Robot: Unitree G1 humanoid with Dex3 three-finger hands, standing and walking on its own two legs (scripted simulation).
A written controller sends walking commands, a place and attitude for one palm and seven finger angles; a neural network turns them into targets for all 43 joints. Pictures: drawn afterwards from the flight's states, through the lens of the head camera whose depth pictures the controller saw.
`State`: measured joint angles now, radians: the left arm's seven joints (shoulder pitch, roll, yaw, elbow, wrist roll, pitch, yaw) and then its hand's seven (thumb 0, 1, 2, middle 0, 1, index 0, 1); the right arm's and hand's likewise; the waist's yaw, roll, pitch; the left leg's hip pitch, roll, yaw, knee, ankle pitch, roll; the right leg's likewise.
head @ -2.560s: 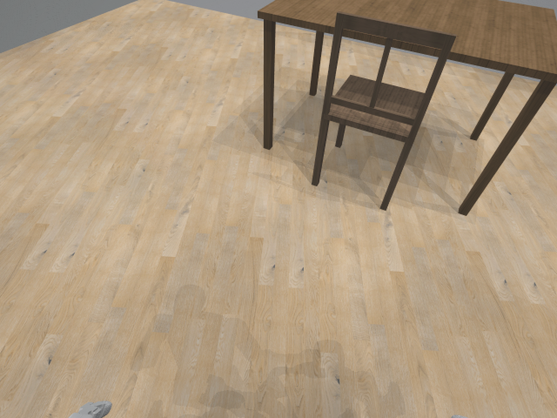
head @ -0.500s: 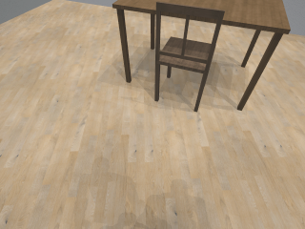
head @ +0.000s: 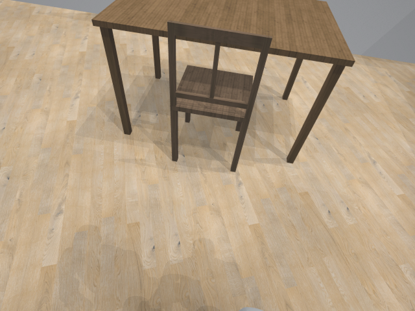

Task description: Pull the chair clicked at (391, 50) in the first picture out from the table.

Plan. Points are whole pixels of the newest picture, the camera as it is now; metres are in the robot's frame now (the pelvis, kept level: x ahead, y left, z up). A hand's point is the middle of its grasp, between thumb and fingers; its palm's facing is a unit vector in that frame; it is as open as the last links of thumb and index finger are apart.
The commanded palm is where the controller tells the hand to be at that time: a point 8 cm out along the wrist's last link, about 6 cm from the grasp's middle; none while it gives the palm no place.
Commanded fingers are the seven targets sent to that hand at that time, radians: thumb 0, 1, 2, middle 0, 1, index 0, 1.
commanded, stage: walk to a spot facing it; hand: left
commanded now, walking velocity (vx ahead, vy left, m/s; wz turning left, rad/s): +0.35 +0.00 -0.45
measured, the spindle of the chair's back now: (214, 71) +1.06 +0.06 -0.11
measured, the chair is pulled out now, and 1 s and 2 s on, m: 0.00 0.00 0.00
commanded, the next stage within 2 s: turn to face it in 0.38 s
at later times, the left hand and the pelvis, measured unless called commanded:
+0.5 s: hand (187, 220) +0.37 +0.08 -0.18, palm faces -0.27 -0.95 -0.15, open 7.4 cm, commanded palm none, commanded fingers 0.00 0.90 0.90 -0.20 -0.30 -0.20 -0.30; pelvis +0.21 -0.06 -0.02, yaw -14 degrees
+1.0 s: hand (173, 215) +0.39 +0.12 -0.18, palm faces -0.12 -0.98 -0.16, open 7.3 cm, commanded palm none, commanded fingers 0.00 0.90 0.90 -0.20 -0.30 -0.20 -0.30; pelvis +0.34 -0.05 +0.00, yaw -11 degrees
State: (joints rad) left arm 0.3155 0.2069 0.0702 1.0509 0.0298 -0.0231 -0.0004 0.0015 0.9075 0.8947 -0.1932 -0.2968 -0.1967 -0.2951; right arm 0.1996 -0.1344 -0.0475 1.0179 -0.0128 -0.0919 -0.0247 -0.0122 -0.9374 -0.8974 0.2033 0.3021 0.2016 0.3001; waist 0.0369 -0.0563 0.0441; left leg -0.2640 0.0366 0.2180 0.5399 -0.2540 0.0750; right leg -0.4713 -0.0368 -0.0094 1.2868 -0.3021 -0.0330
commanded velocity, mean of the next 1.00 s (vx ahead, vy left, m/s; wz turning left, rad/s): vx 0.13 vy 0.00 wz -0.09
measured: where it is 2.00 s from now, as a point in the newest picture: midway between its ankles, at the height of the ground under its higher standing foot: (228, 250)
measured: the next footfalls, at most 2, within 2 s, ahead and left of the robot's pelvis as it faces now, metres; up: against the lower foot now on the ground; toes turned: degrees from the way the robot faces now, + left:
right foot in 0.44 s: +0.29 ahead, -0.16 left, +0.00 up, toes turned -21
left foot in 0.80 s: +0.44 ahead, +0.04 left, +0.00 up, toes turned -5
